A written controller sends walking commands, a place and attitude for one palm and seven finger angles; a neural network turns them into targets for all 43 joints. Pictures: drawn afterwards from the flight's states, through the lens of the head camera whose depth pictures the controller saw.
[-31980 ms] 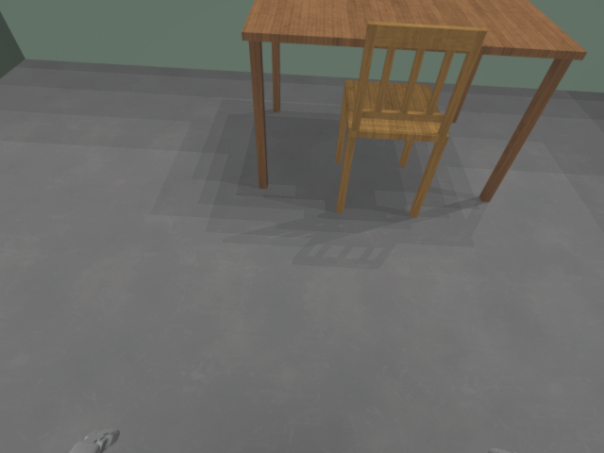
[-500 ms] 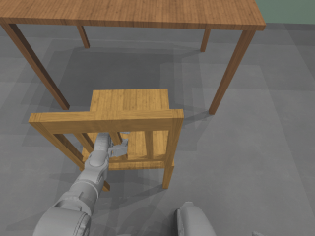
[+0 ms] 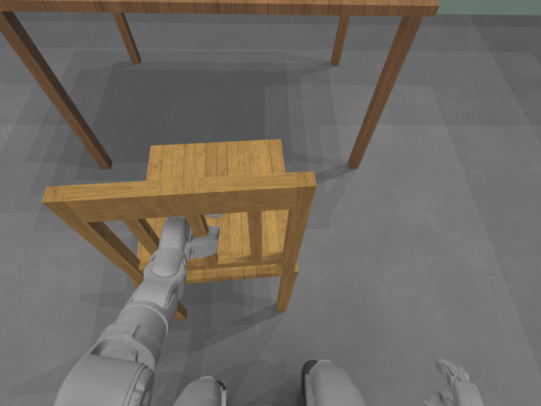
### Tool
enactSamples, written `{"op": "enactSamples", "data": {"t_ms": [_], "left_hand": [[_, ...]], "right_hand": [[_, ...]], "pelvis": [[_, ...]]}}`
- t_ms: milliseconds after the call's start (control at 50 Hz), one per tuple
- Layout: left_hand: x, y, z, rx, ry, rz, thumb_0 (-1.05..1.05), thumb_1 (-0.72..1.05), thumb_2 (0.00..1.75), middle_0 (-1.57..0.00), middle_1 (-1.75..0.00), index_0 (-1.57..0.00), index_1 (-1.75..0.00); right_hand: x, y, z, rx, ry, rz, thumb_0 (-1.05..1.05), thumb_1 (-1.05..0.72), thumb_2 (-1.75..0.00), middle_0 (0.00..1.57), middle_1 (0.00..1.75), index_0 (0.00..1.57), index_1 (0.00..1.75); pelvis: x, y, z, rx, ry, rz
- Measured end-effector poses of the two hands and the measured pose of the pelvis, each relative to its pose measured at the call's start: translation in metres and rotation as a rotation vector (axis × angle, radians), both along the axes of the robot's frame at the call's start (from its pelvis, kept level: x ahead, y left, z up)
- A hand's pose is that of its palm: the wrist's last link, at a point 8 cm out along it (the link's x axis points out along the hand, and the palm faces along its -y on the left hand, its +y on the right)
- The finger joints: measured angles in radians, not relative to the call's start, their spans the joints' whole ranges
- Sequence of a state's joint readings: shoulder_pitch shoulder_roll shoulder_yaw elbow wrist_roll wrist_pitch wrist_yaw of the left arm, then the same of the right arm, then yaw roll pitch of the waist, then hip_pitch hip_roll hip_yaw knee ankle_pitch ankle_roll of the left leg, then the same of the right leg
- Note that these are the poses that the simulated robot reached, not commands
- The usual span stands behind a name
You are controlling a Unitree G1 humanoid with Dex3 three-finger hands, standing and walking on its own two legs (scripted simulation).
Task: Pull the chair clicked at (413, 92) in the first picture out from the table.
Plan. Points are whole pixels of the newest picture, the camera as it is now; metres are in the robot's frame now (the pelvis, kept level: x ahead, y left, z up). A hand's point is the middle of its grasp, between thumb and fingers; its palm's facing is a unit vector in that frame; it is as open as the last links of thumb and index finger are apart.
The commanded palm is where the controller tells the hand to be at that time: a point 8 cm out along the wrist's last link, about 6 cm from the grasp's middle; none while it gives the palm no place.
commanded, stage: stop walking, hand still on the chair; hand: left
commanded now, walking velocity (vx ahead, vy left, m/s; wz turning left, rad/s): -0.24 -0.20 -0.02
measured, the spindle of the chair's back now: (203, 238) +0.39 +0.12 -0.10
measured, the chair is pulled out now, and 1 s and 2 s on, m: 0.50 0.63 0.63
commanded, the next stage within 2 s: open the thumb and straighten the fingers in 1.22 s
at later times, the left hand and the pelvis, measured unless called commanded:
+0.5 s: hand (200, 313) +0.25 +0.11 -0.06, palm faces -0.02 -0.99 -0.15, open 5.5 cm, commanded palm +0.23 +0.16 -0.05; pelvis -0.04 -0.01 +0.01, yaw -1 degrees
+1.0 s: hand (198, 320) +0.24 +0.11 -0.06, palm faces -0.03 -0.99 -0.16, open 5.5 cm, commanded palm +0.22 +0.16 -0.05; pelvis -0.02 -0.01 +0.01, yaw -2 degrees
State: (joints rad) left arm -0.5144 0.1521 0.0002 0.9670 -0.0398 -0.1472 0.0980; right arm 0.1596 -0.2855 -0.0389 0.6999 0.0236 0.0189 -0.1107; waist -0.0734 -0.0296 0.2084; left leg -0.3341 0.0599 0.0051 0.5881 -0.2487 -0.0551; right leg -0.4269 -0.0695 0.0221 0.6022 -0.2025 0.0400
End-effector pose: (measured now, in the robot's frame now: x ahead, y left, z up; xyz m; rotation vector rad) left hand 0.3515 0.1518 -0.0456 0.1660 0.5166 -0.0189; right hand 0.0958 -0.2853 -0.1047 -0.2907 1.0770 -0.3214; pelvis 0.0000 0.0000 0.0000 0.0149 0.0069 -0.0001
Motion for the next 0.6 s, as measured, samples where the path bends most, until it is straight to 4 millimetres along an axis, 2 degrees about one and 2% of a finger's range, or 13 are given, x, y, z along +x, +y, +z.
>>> {"op": "enactSamples", "data": {"t_ms": [60,140,220,360,480,600], "left_hand": [[-0.020,0.003,0.000,-0.006,-0.001,-0.007,0.05,0.66,0.77,-0.30,-1.31,-0.49,-1.45],[-0.046,0.007,0.000,-0.002,0.005,0.018,0.06,0.66,0.78,-0.31,-1.30,-0.49,-1.45],[-0.072,0.008,0.001,0.014,0.012,0.058,0.06,0.65,0.80,-0.34,-1.27,-0.49,-1.45],[-0.108,0.005,0.003,0.011,0.041,0.085,0.08,0.64,0.80,-0.34,-1.25,-0.49,-1.45],[-0.120,0.006,0.002,0.005,0.042,0.052,0.07,0.65,0.79,-0.32,-1.28,-0.49,-1.45],[-0.129,0.008,0.003,0.001,0.049,0.045,0.08,0.66,0.79,-0.31,-1.28,-0.49,-1.45]], "right_hand": [[-0.008,0.016,0.000,0.038,-0.012,0.027,0.00,-0.91,-0.90,0.20,0.30,0.20,0.30],[-0.021,0.036,-0.013,0.138,-0.017,0.058,0.00,-0.90,-0.90,0.20,0.30,0.20,0.30],[-0.034,0.044,-0.027,0.216,-0.029,0.061,0.01,-0.90,-0.90,0.20,0.30,0.20,0.30],[-0.053,0.028,-0.015,0.169,-0.016,0.049,0.01,-0.90,-0.90,0.21,0.30,0.21,0.30],[-0.052,0.013,0.004,0.081,-0.071,0.032,0.01,-0.90,-0.90,0.20,0.30,0.20,0.30],[-0.044,0.015,0.015,0.077,-0.117,0.032,0.01,-0.90,-0.90,0.20,0.30,0.20,0.30]], "pelvis": [[-0.011,-0.001,0.000,-0.019,-0.008,-0.013],[-0.021,-0.010,-0.002,-0.031,-0.016,-0.026],[-0.033,-0.020,-0.004,-0.057,-0.045,-0.026],[-0.039,-0.020,0.006,-0.005,-0.028,-0.003],[-0.041,-0.012,0.008,-0.003,-0.050,-0.021],[-0.040,-0.010,0.013,-0.009,-0.050,-0.030]]}}
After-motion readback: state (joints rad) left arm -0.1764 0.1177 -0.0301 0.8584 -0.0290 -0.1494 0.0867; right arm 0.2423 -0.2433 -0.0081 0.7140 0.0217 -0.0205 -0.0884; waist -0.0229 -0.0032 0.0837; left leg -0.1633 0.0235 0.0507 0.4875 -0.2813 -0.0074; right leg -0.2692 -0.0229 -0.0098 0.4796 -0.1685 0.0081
